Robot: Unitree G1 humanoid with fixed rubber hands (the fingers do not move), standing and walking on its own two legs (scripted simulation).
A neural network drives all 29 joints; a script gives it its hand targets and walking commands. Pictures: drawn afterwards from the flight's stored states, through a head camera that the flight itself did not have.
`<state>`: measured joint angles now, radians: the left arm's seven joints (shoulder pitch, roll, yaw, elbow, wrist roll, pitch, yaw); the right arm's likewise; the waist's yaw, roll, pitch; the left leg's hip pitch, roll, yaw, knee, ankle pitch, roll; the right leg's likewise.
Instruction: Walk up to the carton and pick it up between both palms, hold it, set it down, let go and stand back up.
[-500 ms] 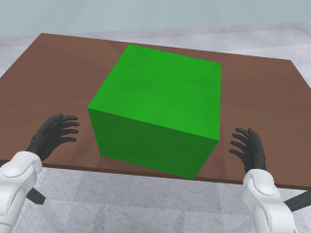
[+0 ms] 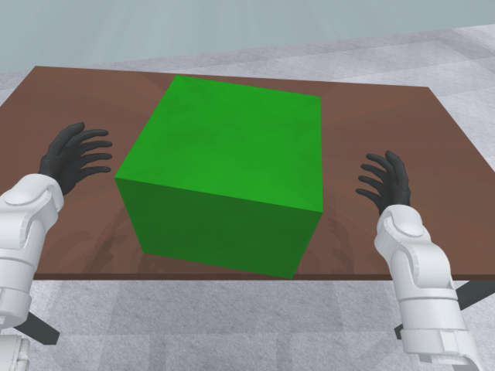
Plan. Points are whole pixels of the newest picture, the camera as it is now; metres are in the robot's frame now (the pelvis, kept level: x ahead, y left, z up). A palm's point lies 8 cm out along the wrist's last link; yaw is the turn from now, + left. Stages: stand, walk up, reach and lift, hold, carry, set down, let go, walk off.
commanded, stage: reach and lift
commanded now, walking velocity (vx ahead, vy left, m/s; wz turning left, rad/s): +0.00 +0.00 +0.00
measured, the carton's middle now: (232, 174) +0.47 -0.01 +0.02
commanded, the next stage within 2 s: none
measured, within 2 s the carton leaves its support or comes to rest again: neither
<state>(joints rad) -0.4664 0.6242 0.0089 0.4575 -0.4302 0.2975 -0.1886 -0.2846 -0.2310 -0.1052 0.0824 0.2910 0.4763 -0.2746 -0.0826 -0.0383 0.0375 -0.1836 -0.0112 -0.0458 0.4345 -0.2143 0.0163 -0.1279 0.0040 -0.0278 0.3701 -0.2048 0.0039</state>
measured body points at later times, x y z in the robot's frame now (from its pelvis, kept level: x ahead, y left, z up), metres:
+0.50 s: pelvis +0.00 +0.00 +0.00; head +0.01 +0.02 +0.45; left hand +0.45 +0.24 +0.17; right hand +0.36 -0.26 +0.16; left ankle +0.01 +0.11 -0.74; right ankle +0.00 -0.12 -0.74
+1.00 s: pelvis +0.01 +0.00 +0.00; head +0.01 +0.03 +0.45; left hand +0.48 +0.24 +0.18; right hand +0.39 -0.27 +0.15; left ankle +0.01 +0.11 -0.74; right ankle +0.00 -0.12 -0.74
